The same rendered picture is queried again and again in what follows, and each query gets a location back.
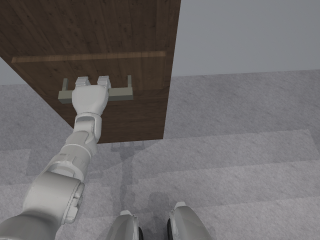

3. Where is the left robot upper arm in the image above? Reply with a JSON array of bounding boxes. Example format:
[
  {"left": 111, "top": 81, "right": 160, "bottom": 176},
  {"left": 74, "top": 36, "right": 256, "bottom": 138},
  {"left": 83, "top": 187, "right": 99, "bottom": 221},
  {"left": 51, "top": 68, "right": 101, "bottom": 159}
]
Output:
[{"left": 0, "top": 171, "right": 85, "bottom": 240}]

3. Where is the robot left thigh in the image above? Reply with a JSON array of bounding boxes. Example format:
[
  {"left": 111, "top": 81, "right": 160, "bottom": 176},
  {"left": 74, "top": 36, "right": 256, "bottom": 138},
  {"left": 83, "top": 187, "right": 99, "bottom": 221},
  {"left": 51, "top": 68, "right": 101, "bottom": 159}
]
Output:
[{"left": 105, "top": 214, "right": 139, "bottom": 240}]

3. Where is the cabinet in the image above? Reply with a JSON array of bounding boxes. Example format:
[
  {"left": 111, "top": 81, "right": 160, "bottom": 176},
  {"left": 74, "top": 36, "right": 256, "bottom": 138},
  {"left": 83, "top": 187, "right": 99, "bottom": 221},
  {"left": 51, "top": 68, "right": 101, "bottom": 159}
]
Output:
[{"left": 0, "top": 0, "right": 181, "bottom": 144}]

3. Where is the robot right shin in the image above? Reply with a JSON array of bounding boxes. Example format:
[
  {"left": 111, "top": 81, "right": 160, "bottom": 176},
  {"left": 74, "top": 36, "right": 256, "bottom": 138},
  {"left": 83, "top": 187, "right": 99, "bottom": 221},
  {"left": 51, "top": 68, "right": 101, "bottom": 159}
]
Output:
[{"left": 172, "top": 201, "right": 186, "bottom": 240}]

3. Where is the drawer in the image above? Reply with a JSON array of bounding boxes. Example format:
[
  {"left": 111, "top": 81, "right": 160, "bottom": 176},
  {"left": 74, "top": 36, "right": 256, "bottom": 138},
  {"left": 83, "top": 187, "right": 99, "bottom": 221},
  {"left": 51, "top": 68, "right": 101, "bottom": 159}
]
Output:
[{"left": 11, "top": 50, "right": 166, "bottom": 96}]

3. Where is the left robot forearm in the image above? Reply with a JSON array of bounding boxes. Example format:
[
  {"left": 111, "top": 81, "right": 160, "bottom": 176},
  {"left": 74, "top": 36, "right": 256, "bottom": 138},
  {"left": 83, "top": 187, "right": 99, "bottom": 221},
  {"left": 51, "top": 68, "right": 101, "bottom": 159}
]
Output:
[{"left": 22, "top": 112, "right": 102, "bottom": 211}]

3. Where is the handle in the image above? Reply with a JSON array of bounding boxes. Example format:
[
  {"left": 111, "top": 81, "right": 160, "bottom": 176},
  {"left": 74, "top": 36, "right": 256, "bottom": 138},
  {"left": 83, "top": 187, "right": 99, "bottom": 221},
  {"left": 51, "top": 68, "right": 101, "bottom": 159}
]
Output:
[{"left": 58, "top": 75, "right": 134, "bottom": 104}]

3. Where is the robot left hand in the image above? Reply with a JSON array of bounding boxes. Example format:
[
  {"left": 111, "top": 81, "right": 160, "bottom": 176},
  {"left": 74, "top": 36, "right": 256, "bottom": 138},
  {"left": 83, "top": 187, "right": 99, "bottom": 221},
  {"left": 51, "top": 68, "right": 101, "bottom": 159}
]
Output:
[{"left": 72, "top": 75, "right": 112, "bottom": 116}]

